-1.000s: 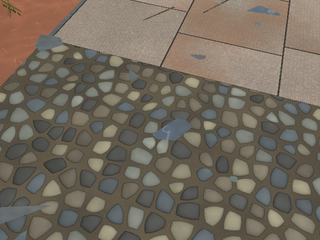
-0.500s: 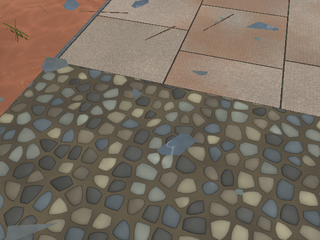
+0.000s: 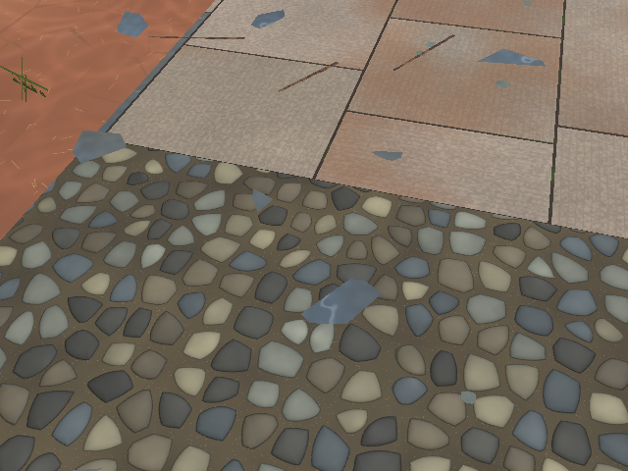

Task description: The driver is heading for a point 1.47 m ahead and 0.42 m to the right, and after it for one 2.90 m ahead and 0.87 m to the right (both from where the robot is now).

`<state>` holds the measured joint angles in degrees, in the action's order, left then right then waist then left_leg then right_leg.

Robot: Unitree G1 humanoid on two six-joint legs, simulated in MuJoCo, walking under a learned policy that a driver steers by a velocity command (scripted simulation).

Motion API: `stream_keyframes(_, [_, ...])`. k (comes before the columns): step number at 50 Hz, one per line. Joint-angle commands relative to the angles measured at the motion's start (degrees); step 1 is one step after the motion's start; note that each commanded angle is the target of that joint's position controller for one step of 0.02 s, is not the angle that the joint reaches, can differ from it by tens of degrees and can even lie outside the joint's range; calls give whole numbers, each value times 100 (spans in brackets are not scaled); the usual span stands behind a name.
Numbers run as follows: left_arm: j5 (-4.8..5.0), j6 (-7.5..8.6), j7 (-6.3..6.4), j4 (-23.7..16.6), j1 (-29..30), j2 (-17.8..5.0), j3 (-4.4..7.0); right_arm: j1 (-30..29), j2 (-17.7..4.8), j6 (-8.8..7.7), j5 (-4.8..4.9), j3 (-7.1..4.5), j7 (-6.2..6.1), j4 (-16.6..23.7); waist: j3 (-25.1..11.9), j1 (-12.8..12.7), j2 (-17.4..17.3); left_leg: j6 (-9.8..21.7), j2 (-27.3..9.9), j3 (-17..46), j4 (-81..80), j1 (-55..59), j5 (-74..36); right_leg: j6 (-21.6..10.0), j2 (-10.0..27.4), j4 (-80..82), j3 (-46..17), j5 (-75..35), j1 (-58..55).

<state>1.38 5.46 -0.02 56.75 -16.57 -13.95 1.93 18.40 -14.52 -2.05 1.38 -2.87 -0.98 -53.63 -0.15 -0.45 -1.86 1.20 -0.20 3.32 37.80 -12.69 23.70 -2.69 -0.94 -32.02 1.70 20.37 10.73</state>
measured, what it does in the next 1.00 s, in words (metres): walks ahead: left foot, then right foot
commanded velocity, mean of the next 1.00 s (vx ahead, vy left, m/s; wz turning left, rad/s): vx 0.46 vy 0.00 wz -0.10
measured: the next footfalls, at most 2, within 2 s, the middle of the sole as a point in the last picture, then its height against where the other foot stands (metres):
left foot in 0.38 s outside the picture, level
right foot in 0.92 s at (393, 414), level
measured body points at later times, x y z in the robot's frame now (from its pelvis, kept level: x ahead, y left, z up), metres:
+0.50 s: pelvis +0.24 +0.05 +0.00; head +0.27 +0.05 +0.45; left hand +0.25 +0.31 -0.14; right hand +0.39 -0.21 -0.11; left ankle +0.31 +0.13 -0.73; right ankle +0.11 -0.10 -0.63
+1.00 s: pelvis +0.53 -0.02 -0.01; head +0.57 -0.04 +0.44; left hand +0.73 +0.21 -0.10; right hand +0.53 -0.30 -0.15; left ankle +0.38 +0.14 -0.64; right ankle +0.61 -0.11 -0.73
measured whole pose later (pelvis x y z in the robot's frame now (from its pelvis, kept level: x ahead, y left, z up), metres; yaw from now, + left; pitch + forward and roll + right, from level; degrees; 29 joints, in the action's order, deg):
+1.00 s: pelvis +0.53 -0.02 -0.01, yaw -9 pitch +2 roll +1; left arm 0.9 4.6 -2.4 44.3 -7.2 -15.5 3.3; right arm 16.2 -16.2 -5.3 0.5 -2.0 0.3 -53.8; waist 2.8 1.2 -0.2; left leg 0.9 -0.5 -0.1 61.6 -13.3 25.2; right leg -4.8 -2.6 -33.3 1.2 9.0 26.4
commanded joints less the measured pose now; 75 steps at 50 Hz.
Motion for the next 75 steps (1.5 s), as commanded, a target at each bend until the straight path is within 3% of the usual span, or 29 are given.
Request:
stream_keyframes(1, [-108,114,-52,197,-1437,-1074,240,-1337,-663,-388,42,-110,29,932,455,-631,1174,-14,72,59,2390,-3676,788,-1409,2267,1925,-3701,-644,-2432])
stream_keyframes(6, [-129,-32,-46,70,-1148,-457,26,-1440,-343,-426,12,-71,242,888,534,-343,741,98,-526,-315,2230,-3756,-823,-778,1503,2136,-1567,-2526,-2092])
stream_keyframes(10, [-139,-98,123,-73,-1000,-772,51,-2306,38,-379,-15,112,338,1226,746,-413,700,-145,-216,-728,317,-2402,-1987,-714,1086,2609,-744,-2399,-760])
stream_keyframes(15, [-10,-58,145,18,-1123,-990,172,-2503,-473,-354,35,5,357,1409,768,-142,846,153,-90,-520,-680,-1660,-2383,-591,1511,2515,-647,-3091,-1180])
stream_keyframes(18, [-101,-195,128,-53,-970,-1027,211,-914,-938,-312,35,-269,279,949,-382,735,913,556,297,-750,-659,395,-2036,-296,1297,434,-279,-5590,-1252])
stream_keyframes(19, [-171,-220,129,-157,-972,-920,154,70,-1170,-274,18,-369,219,698,-995,1128,662,808,-309,-72,-511,2023,-1778,-147,1091,-1047,-231,-4515,-126])
stream_keyframes(20, [-177,-132,58,-270,-1764,4,-95,690,-1725,-264,-113,-474,219,524,-2052,725,-1018,1817,-1946,2855,-1108,3944,-220,220,6,-3500,-179,-834,1928])
stream_keyframes(21, [-35,43,10,-188,-1545,-277,-40,568,-1235,-271,-75,-325,256,496,-2123,809,-1080,1886,-2170,4343,-2292,3635,667,111,-155,-4386,-989,1122,2558])
stream_keyframes(22, [154,142,-13,-459,-843,-769,114,-62,-954,-311,-41,-229,263,542,-901,647,-829,1536,-1977,3485,-2437,2675,709,-6,193,-4676,-889,773,3131])
stream_keyframes(24, [85,169,59,-572,-319,-792,160,-907,-633,-389,-107,-130,303,662,-77,241,-69,1257,-1538,1972,-2684,927,-670,-58,741,-4110,-659,-198,2694])
stream_keyframes(27, [-26,-48,97,-507,-618,-462,165,-1070,-461,-469,-158,-83,336,541,26,-161,-302,1213,-1131,1005,-3071,-81,-1401,35,1008,-3521,-634,-550,1926])
stream_keyframes(32, [-136,-88,106,-967,475,-517,189,-527,-807,-478,-135,-137,153,257,422,20,-45,1291,-1083,515,-3368,-13,-1859,321,1074,-1944,-522,-1833,2741])
stream_keyframes(41, [3,-19,-217,-1550,1868,-452,68,235,-1006,-293,-79,-183,55,-129,542,477,49,913,-1450,-341,-2956,1646,-2393,-1,638,-27,-305,-2232,2878])
stream_keyframes(45, [-23,-44,-306,-1455,731,-891,298,-67,-1171,-101,-110,-230,8,16,-285,-260,-171,564,-1311,-858,-929,1860,-5571,-443,-3,161,285,-1435,1129])
stream_keyframes(46, [-6,-71,-255,-1213,-251,-1282,494,-13,-1064,-72,-177,-170,-46,146,-882,-625,59,344,-1055,-1083,510,1006,-5240,-668,85,136,-127,-1567,-410])
stream_keyframes(47, [-43,-99,-205,-1170,-895,-2000,684,502,-453,-204,-274,58,29,417,-1711,-470,1340,-90,-183,-1144,2874,-1537,-2713,-1707,1550,338,-2960,-799,-2807])
stream_keyframes(48, [-3,-98,-213,-1194,-939,-1618,561,367,-473,-439,-229,97,106,369,-2175,-494,1425,-122,412,-105,3849,-2734,739,-2085,2099,1436,-4962,-249,-3512])
stream_keyframes(49, [-54,-84,-194,-1223,-728,-1273,450,-163,-966,-612,3,-36,186,526,-1488,-573,1182,54,19,289,4130,-3315,455,-1719,1918,1536,-4237,-212,-3087])
stream_keyframes(50, [-81,-70,-172,-1336,-338,-1114,408,-534,-978,-700,67,-21,188,646,-926,-460,718,150,-256,212,3846,-3304,-46,-1518,1683,1557,-3419,-660,-2287])
stream_keyframes(52, [-145,-61,-163,-1541,263,-827,307,-667,-977,-658,-116,-92,112,651,-336,-43,254,90,-622,180,2845,-2621,-603,-1303,1276,1810,-2441,-1768,-818])
stream_keyframes(55, [-105,-51,-103,-1621,290,-937,341,-603,-753,-465,-228,-90,86,734,-201,168,414,-189,-602,74,2152,-2210,-909,-1386,1052,2070,-2013,-2450,-60])
stream_keyframes(61, [-28,-112,79,-1501,-249,-1153,428,-1884,-497,-459,-189,-8,101,1207,90,-231,603,-427,-150,-63,-372,-1809,-2938,-963,581,2059,-1517,-1914,426])
stream_keyframes(67, [0,-224,151,-1396,-517,-1110,454,-2181,-843,-569,-97,-103,207,1445,91,-219,758,-230,-57,246,-1142,-1493,-2546,-790,956,1328,-2346,-1646,-411])
stream_keyframes(70, [-53,-291,135,-1536,-352,-855,370,-1028,-1150,-657,-165,-269,165,1194,-591,365,779,185,-229,189,-1380,279,-2090,-522,554,14,-2287,-2267,-272])
stream_keyframes(71, [-157,-282,113,-1665,-409,-542,244,-129,-1473,-645,-221,-352,116,1120,-1456,686,135,512,-1200,1122,-1224,1815,-1743,-306,127,-1582,-1766,-1286,505])
stream_keyframes(72, [40,-216,82,-1798,-1329,-191,138,258,-1852,-539,-211,-460,135,915,-2022,228,-1885,1479,-2420,3789,-1689,3583,-682,66,-597,-3358,-1138,1435,2676])
stream_keyframes(73, [124,-218,119,-1649,-1223,-855,239,87,-1258,-512,-91,-341,166,1029,-1605,379,-1151,1313,-2395,4099,-2002,3279,554,103,-66,-4059,-1308,1273,3352])
stream_keyframes(74, [82,-247,125,-1733,-537,-1193,338,-178,-903,-488,-89,-249,148,1119,-862,537,-544,1024,-2116,3125,-2098,2527,405,122,132,-4162,-1186,719,3468])
stream_keyframes(75, [25,-277,142,-1802,-238,-1141,350,-496,-828,-458,-149,-202,149,1151,-423,421,-151,884,-1868,2381,-2214,1769,-374,165,347,-4032,-1008,292,3246])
